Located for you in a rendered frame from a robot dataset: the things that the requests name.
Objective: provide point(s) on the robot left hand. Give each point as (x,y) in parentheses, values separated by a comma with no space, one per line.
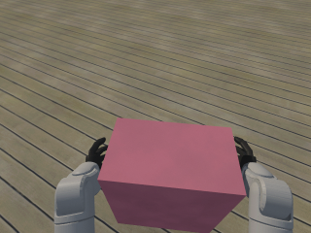
(95,151)

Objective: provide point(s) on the robot right hand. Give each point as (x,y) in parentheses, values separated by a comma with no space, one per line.
(246,153)

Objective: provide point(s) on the carton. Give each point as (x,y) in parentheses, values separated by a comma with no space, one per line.
(171,175)

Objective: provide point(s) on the right robot forearm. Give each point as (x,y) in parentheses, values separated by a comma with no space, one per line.
(271,202)

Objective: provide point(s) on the left robot forearm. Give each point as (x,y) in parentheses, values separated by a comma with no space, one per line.
(74,206)

